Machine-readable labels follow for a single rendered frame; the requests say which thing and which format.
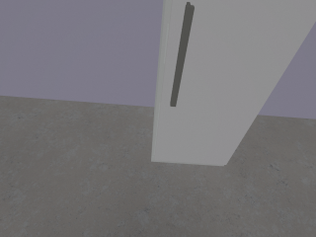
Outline fridge door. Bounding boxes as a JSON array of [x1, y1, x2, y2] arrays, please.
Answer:
[[154, 0, 316, 165]]

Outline handle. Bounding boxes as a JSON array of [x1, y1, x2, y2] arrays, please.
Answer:
[[170, 2, 195, 107]]

